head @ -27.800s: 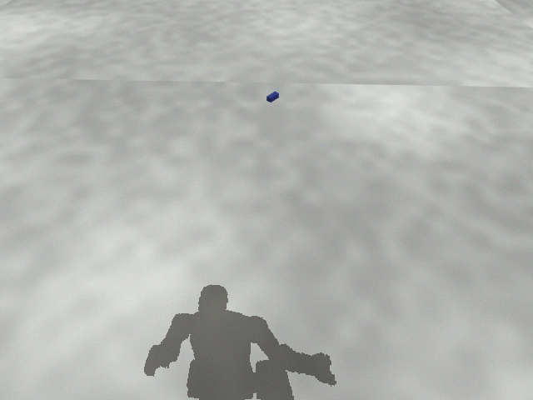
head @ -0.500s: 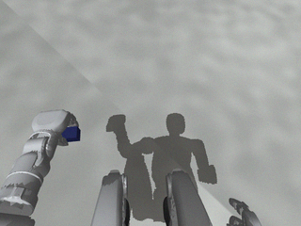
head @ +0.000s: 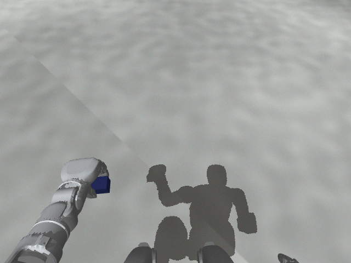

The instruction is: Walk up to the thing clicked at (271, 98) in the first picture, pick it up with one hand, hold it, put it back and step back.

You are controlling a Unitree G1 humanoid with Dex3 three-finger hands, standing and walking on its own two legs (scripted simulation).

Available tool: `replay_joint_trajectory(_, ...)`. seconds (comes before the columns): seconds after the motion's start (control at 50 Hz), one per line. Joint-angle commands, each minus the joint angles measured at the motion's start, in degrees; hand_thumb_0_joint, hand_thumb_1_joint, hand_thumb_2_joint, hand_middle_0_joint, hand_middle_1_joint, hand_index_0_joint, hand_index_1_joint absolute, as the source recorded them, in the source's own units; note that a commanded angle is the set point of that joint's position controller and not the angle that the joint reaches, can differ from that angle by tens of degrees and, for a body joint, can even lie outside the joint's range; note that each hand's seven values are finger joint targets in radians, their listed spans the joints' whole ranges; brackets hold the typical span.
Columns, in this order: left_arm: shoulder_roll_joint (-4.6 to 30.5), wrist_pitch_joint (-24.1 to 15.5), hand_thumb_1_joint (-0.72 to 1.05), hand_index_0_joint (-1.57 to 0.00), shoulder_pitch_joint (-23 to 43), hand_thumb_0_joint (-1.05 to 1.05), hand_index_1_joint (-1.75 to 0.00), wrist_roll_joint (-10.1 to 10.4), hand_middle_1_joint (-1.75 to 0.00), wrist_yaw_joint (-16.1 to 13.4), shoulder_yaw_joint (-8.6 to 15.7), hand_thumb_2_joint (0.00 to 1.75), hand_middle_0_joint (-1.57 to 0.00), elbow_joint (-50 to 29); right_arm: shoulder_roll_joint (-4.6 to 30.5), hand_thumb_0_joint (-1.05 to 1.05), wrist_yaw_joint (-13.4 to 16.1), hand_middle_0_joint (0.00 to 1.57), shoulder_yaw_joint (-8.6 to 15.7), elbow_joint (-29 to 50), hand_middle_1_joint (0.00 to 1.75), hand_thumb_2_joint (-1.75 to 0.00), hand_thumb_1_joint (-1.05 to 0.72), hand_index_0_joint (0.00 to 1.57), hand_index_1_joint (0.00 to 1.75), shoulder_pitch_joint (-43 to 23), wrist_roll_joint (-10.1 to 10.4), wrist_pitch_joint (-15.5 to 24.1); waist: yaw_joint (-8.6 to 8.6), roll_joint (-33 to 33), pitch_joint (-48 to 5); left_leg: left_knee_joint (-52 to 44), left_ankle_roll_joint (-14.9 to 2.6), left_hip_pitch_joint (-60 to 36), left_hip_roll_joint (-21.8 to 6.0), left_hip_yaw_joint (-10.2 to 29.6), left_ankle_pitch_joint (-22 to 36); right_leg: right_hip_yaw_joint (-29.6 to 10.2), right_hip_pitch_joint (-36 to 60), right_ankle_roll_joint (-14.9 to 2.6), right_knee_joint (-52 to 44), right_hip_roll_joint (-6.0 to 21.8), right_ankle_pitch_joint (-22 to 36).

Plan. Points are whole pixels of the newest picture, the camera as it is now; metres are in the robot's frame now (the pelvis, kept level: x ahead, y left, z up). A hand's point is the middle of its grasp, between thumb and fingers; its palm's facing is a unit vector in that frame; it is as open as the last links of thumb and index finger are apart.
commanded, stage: lift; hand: left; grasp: from above
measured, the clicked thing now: (92, 185) +0.35 +0.23 -0.11
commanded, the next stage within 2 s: hold in 0.22 s
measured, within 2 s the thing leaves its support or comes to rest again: neither
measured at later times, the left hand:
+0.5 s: hand (83, 169) +0.35 +0.22 -0.01, palm faces -0.43 -0.05 -0.90, open 6.5 cm
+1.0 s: hand (78, 164) +0.34 +0.22 +0.02, palm faces -0.43 -0.04 -0.90, open 6.5 cm
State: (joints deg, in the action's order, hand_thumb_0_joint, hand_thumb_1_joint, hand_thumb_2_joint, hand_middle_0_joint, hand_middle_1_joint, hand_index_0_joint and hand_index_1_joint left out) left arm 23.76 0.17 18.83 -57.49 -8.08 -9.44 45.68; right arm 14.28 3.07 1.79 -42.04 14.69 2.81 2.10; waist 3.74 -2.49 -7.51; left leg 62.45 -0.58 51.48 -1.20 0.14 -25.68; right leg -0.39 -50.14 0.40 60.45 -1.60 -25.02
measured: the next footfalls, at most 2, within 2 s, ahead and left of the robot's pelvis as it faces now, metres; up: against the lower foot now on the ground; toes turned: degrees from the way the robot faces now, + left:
none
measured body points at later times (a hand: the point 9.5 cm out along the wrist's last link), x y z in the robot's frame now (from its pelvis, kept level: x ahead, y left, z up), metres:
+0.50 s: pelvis +0.03 +0.00 +0.05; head +0.07 -0.01 +0.50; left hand +0.37 +0.22 +0.04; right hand +0.13 -0.27 -0.07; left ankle +0.05 +0.11 -0.66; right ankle +0.04 -0.13 -0.66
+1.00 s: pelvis +0.03 +0.00 +0.07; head +0.05 -0.01 +0.51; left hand +0.36 +0.22 +0.08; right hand +0.15 -0.26 -0.05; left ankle +0.05 +0.11 -0.66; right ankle +0.04 -0.13 -0.66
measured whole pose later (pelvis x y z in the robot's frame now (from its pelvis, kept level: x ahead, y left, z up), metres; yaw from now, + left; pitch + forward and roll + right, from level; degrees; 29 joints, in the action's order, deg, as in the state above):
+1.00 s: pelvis +0.03 +0.00 +0.07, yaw -1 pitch +5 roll +0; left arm 22.9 1.5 15.3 -57.1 -0.4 -12.3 38.3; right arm 14.9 2.6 2.2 -39.5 13.5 3.8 -1.9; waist 1.1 -2.7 -3.6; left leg 36.2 -0.9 23.6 -0.2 -2.0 -17.5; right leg -2.6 -23.5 0.7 35.7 -0.6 -17.1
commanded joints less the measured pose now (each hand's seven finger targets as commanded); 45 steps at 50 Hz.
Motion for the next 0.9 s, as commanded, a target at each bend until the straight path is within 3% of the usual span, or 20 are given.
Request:
replay_joint_trajectory(0.0, 12.03, 1.03, 0.89, -1.26, 16.85, 0.0, -0.16, 0.34, -0.16, -2.56, 4.81, 0.22, -1.25, -9.36, 8.1, 0.0, 0.46, 0.2, 2.84, 5.74, 0.3, -0.9, -0.9, 0.2, 0.3, 1.33, -0.2, 1.63, -0.28, -0.45, -15.8, -13.65, -0.05, -16.65, 1.69, 0.84, 8.97, -0.45, 12.97, -1.41, -13.75, -1.44, 8.68)
replay_joint_trajectory(0.14, 9.49, 2.39, 0.89, -1.26, 14.43, 0.0, -0.15, 1.71, -0.17, -1.44, 2.98, 0.18, -1.25, -9.72, 7.88, 0.0, 0.38, 0.2, 3.04, 5.96, 0.3, -0.9, -0.9, 0.2, 0.3, 1.1, -0.18, 1.26, -0.62, 1.47, -15.37, -17.57, -0.26, -21.94, 2.0, 0.0, 14.07, -1.44, 19.58, -0.9, -18.84, -1.02, 14.33)
replay_joint_trajectory(0.18, 10.41, 2.41, 0.87, -1.25, 14.81, 0.0, -0.15, 1.88, -0.16, -1.31, 3.63, 0.21, -1.24, -10.58, 7.97, 0.0, 0.4, 0.2, 3.06, 6.19, 0.3, -0.9, -0.9, 0.2, 0.3, 0.73, -0.15, 1.2, -0.79, 0.67, -14.1, -19.25, -0.14, -23.04, 2.03, -0.15, 13.18, -1.17, 20.41, -1.01, -20.19, -1.02, 12.89)
replay_joint_trajectory(0.38, 10.56, 1.7, 0.87, -1.25, 16.32, 0.0, -0.13, -0.03, -0.15, -0.36, 2.78, 0.15, -1.22, -10.86, 7.89, 0.0, 0.47, 0.2, 2.87, 5.91, 0.3, -0.9, -0.9, 0.2, 0.3, -0.41, 0.01, 0.7, -0.89, -0.28, -12.09, -23.85, 0.15, -28.55, 2.12, -0.26, 17.03, -1.41, 23.89, -1.14, -23.94, -1.08, 15.9)
replay_joint_trajectory(0.5, 9.75, 1.5, 0.89, -1.26, 15.55, 0.0, -0.14, 1.16, -0.16, 1.55, 2.46, 0.19, -1.23, -12.72, 8.13, 0.0, 0.14, 0.2, 3.21, 6.39, 0.3, -0.9, -0.89, 0.2, 0.3, -0.81, 0.17, 0.23, -1.4, 0.39, -12.91, -25.65, 0.24, -32.5, 1.84, -0.19, 22.28, -0.95, 26.94, -1.22, -25.12, -1.35, 20.02)
replay_joint_trajectory(0.64, 9.96, 1.17, 0.87, -1.25, 14.84, 0.0, -0.12, 0.98, -0.14, 3.64, 2.12, 0.17, -1.23, -13.89, 8.42, 0.0, -0.07, 0.2, 3.28, 7.37, 0.3, -0.9, -0.89, 0.2, 0.3, -1.09, 0.36, -0.4, -1.84, 0.94, -12.36, -26.92, -0.04, -34.34, 1.72, -0.53, 25.66, -0.77, 28.56, -1.31, -26.02, -1.48, 22.68)
replay_joint_trajectory(0.88, 10.75, 1.17, 0.92, -1.29, 13.63, 0.0, -0.11, -0.1, -0.12, 5.37, 3.0, 0.23, -1.28, -16.75, 8.31, 0.0, -0.22, 0.2, 2.98, 9.62, 0.3, -0.9, -0.89, 0.2, 0.3, -3.27, 0.72, -1.8, -3.16, 1.05, -10.03, -30.2, -0.16, -35.81, 1.9, -0.73, 23.49, -0.88, 31.37, -1.45, -28.69, -1.16, 20.95)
